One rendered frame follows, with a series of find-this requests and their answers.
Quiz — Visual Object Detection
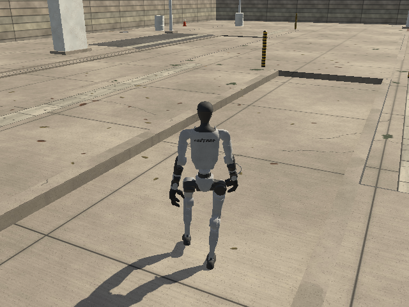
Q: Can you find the robot right forearm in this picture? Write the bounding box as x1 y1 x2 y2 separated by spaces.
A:
227 155 238 181

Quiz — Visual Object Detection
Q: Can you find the humanoid robot torso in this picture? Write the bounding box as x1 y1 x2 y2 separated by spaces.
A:
190 126 220 192

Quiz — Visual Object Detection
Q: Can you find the left robot upper arm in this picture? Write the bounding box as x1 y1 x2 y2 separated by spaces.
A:
177 129 192 166

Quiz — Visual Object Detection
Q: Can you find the robot left forearm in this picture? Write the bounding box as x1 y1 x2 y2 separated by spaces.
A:
171 156 183 190

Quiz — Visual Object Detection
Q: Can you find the robot right hand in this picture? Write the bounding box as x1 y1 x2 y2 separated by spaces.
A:
225 178 238 193

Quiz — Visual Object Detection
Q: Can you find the robot right foot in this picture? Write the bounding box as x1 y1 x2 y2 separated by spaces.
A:
206 253 216 270

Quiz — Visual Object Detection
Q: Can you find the robot left hand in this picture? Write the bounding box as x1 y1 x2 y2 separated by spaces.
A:
169 189 185 207

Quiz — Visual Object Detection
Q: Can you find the right robot upper arm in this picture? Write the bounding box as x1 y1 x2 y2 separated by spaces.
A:
218 129 234 164

